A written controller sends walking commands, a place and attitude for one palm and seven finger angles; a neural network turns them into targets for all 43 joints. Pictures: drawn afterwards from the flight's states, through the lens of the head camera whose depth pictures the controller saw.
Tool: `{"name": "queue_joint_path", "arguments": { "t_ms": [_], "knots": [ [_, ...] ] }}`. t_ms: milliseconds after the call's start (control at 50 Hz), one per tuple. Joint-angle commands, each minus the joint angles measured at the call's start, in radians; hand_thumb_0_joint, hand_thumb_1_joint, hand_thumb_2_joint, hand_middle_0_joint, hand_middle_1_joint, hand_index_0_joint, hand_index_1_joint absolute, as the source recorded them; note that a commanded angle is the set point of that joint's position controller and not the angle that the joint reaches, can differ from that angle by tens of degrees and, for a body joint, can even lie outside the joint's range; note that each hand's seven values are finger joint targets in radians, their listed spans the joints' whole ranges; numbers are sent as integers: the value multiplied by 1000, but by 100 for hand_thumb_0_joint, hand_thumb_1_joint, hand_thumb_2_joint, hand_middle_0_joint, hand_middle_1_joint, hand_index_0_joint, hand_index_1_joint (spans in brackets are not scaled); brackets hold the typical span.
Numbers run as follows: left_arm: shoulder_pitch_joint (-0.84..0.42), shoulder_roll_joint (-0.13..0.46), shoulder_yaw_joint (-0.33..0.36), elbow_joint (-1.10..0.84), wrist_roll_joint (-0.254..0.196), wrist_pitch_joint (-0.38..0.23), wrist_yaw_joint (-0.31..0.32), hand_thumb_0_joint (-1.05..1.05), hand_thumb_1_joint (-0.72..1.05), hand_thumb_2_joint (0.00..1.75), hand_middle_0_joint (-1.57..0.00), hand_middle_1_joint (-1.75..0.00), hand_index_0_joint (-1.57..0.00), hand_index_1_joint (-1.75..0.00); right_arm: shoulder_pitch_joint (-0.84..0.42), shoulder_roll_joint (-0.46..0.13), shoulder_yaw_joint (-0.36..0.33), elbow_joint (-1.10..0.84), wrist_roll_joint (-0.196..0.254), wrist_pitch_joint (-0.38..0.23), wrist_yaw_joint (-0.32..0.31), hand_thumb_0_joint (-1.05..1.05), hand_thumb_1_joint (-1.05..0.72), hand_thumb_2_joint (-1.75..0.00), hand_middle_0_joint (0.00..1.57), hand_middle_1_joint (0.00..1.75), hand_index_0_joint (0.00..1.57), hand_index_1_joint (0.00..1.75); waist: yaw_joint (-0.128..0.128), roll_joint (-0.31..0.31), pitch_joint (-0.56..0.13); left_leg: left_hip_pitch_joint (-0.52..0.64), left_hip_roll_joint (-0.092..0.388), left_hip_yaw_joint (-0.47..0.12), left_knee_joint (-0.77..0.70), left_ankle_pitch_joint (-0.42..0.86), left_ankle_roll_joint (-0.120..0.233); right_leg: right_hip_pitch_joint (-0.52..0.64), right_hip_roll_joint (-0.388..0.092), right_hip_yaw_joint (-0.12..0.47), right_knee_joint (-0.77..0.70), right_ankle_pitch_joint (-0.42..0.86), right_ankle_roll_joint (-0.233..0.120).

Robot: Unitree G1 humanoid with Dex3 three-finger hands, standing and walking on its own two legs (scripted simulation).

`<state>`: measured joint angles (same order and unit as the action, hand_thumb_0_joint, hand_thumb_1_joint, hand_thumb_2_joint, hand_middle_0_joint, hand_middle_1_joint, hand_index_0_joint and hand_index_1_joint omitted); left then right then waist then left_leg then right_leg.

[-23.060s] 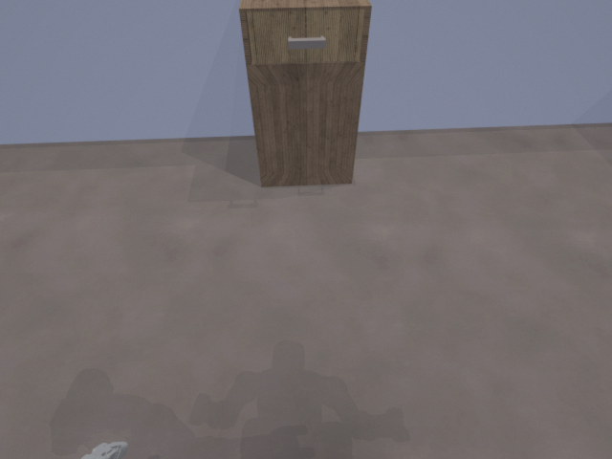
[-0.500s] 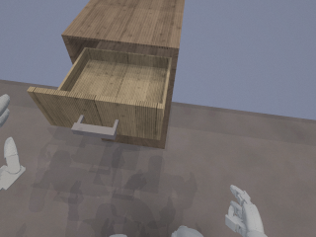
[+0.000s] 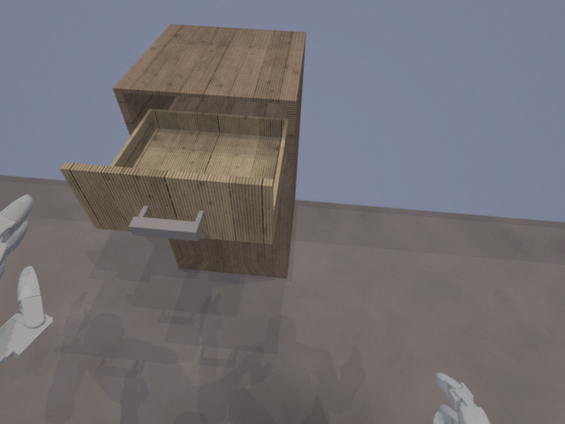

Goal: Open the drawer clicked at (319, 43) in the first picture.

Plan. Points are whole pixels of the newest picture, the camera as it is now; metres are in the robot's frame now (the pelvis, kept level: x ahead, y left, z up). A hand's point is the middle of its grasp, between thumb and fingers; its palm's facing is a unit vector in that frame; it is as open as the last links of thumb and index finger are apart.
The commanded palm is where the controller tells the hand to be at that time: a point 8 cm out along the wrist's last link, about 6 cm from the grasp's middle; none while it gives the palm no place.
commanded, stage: stop stepping back and stand still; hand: left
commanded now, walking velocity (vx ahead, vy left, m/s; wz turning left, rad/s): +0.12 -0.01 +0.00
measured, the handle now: (169, 220) +0.50 +0.24 -0.05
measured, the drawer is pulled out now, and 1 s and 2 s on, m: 0.30 0.30 0.30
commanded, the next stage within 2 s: let the arm hang, fingers relaxed in 0.18 s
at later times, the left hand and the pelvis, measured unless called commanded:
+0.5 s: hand out of the picture +0.14 +0.20 -0.13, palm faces +0.03 -0.96 -0.28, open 7.4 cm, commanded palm none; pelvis +0.00 +0.00 +0.00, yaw +0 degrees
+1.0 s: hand out of the picture -0.02 +0.18 -0.16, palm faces +0.03 -0.98 -0.21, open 7.3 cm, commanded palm none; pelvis +0.01 +0.01 +0.01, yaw -1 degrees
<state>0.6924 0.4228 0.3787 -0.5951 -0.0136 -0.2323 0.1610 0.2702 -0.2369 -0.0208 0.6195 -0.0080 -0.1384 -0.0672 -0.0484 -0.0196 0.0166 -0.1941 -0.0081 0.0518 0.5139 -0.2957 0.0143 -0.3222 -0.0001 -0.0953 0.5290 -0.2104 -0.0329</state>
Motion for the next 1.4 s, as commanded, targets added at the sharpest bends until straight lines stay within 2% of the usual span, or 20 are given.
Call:
{"name": "queue_joint_path", "arguments": {
  "t_ms": [0,20,60,100,120,160,200,240,260,300,340,360,400,440,540,580,640,760,1180,1380],
  "knots": [
    [-57,107,112,-94,-10,-64,13,0,90,90,-20,-30,-20,-30,-119,-104,-39,-142,14,-30,-11,0,-90,-90,20,30,20,30,20,-64,22,-209,35,-67,2,-255,39,31,-168,358,-289,-429,-36],
    [-71,116,110,-98,-12,-60,13,0,90,90,-20,-30,-20,-30,-106,-102,-44,-135,14,-19,-12,0,-90,-90,20,30,20,30,17,-102,25,-161,11,-37,97,-218,30,-36,-223,451,-362,-514,-64],
    [-132,95,79,-122,-8,-53,16,0,90,90,-20,-30,-20,-30,-100,-90,-39,-126,14,-16,-4,0,-90,-90,20,30,20,30,3,-170,-37,-86,3,-21,112,-140,32,-10,-258,424,-357,-418,-82],
    [-123,89,70,-128,-7,-46,19,0,90,90,-20,-30,-20,-30,-105,-81,-25,-126,11,-24,-4,0,-90,-90,20,30,20,30,11,-119,-53,-7,20,-25,-53,-103,44,0,-200,305,-288,-347,-50],
    [-108,95,69,-139,-5,-45,21,0,90,90,-20,-30,-20,-30,-120,-85,-21,-135,9,-29,-9,0,-90,-90,20,30,20,30,19,-15,-33,14,49,-49,-134,-90,52,-17,-155,267,-241,-310,-30],
    [-131,83,54,-186,4,-50,26,0,90,90,-20,-30,-20,-30,-146,-89,-8,-153,-1,-32,-13,0,-90,-90,20,30,20,30,31,149,21,-138,158,-216,-298,-278,86,39,-50,176,-104,-261,19],
    [-124,86,67,-164,12,-39,29,0,90,90,-20,-30,-20,-30,-156,-83,-9,-159,10,-30,-9,0,-90,-90,20,30,20,30,36,120,21,-260,194,-234,-305,-253,95,161,-23,120,-9,-98,33],
    [-129,109,86,-185,1,-44,26,0,90,90,-20,-30,-20,-30,-164,-79,-8,-161,11,-34,-8,0,-90,-90,20,30,20,30,35,77,-25,-201,144,-164,-209,-49,71,195,-47,155,-78,21,28],
    [-217,-62,-267,665,87,143,-119,0,90,90,-20,-30,-20,-30,-153,-204,-73,107,-2,-42,86,0,-90,-90,20,30,20,30,5,47,9,-204,92,-123,23,119,42,35,-114,135,31,222,2],
    [-219,-91,-257,737,55,224,-147,0,90,90,-20,-30,-20,-30,-2,-68,-30,94,9,61,81,0,-90,-90,20,30,20,30,12,-39,-100,-117,55,-97,56,-8,26,-4,-144,205,-68,-12,-28],
    [-294,-89,-278,828,59,232,-142,0,90,90,-20,-30,-20,-30,44,-69,-18,93,-5,98,77,0,-90,-90,20,30,20,30,11,-232,-82,-102,25,-83,84,46,24,29,-166,217,-104,24,-56],
    [-324,-79,-285,885,60,237,-138,0,90,90,-20,-30,-20,-30,38,-80,-17,101,-8,112,76,0,-90,-90,20,30,20,30,15,-234,-58,-97,19,-84,70,60,24,35,-169,229,-114,42,-64],
    [-379,-83,-301,1022,53,246,-132,0,90,90,-20,-30,-20,-30,15,-70,-8,133,-13,127,71,0,-90,-90,20,30,20,30,24,-130,1,-67,40,-109,-8,138,31,26,-139,220,-110,69,-50],
    [-405,-96,-315,1162,43,247,-127,0,90,90,-20,-30,-20,-30,-11,-55,5,173,-16,124,61,0,-90,-90,20,30,20,30,45,74,16,-85,101,-156,-96,287,42,101,-76,180,-61,170,-21],
    [-391,-102,-334,1443,33,235,-131,0,90,90,-20,-30,-20,-30,13,-42,22,286,-1,131,44,0,-90,-90,20,30,20,30,62,110,6,-79,96,-128,-180,71,32,204,-76,205,-169,75,-25],
    [-367,-130,-324,1506,33,229,-130,0,90,90,-20,-30,-20,-30,54,-13,17,327,-7,134,41,0,-90,-90,20,30,20,30,60,182,-8,-66,87,-112,-193,14,31,214,-79,204,-198,44,-32],
    [-365,-136,-335,1583,30,223,-131,0,90,90,-20,-30,-20,-30,114,0,17,376,-1,140,36,0,-90,-90,20,30,20,30,52,81,-3,-40,94,-107,-192,17,35,210,-85,195,-225,35,-34],
    [-343,-162,-351,1681,25,227,-127,0,90,90,-20,-30,-20,-30,185,25,23,455,1,146,30,0,-90,-90,20,30,20,30,46,23,78,-42,99,-111,-211,17,39,158,-85,185,-240,-14,-32],
    [-322,-215,-350,1720,30,224,-115,0,90,90,-20,-30,-20,-30,213,81,19,501,-3,139,24,0,-90,-90,20,30,20,30,44,55,146,-53,99,-95,-228,-2,39,100,-73,193,-222,-14,-27],
    [-328,-213,-346,1718,29,220,-118,0,90,90,-20,-30,-20,-30,211,78,16,501,-1,135,22,0,-90,-90,20,30,20,30,42,36,96,-20,98,-88,-215,49,37,138,-80,189,-217,44,-30]
  ]
}}
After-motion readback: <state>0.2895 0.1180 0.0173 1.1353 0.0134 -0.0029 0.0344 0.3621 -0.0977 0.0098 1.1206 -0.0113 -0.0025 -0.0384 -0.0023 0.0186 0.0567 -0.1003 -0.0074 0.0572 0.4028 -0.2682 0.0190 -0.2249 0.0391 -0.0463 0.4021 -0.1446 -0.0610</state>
